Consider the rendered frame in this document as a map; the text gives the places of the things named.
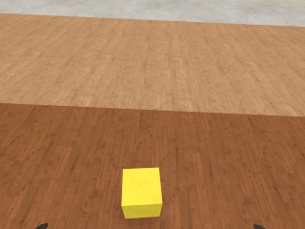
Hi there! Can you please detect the carton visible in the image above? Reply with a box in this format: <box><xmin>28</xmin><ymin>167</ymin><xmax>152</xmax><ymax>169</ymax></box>
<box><xmin>121</xmin><ymin>167</ymin><xmax>163</xmax><ymax>219</ymax></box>

